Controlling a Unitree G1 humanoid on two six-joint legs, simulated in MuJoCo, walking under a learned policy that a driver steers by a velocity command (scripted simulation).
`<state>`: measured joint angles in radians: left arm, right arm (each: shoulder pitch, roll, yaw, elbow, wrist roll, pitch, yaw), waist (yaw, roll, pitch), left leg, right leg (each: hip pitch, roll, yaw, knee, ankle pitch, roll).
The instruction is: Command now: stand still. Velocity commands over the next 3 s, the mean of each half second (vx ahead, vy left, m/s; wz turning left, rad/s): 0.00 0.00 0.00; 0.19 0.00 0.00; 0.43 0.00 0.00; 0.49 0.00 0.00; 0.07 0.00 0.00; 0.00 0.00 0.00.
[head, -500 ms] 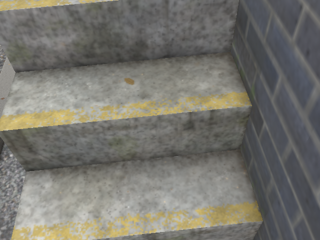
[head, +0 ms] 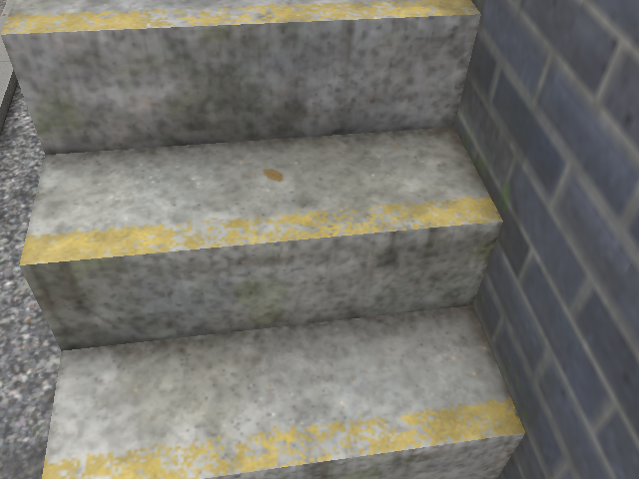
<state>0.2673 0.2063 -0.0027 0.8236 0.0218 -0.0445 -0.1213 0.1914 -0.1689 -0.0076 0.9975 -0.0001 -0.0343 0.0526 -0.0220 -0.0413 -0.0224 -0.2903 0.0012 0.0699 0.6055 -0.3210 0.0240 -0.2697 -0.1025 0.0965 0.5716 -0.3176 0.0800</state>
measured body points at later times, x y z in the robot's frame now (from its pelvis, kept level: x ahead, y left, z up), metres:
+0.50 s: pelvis +0.01 -0.04 +0.00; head +0.02 -0.05 +0.45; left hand +0.00 +0.19 -0.14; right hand +0.03 -0.26 -0.16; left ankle +0.00 +0.10 -0.73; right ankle +0.00 -0.20 -0.73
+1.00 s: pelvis +0.06 +0.01 +0.00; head +0.05 -0.01 +0.45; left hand +0.02 +0.24 -0.15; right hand +0.01 -0.22 -0.16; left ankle -0.01 +0.10 -0.73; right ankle -0.03 -0.13 -0.55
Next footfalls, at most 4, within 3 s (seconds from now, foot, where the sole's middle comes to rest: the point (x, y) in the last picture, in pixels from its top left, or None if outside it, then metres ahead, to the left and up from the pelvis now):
1.16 right None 0.17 -0.12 -0.56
1.62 left None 0.26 0.07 -0.56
2.02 right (393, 395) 0.50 -0.10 -0.35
2.46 left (214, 407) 0.49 0.16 -0.35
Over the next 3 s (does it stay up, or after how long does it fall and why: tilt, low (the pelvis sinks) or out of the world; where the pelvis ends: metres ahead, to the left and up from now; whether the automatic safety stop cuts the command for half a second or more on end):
stays up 0.46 0.05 0.41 its command is cut before an obstacle after 2.0 s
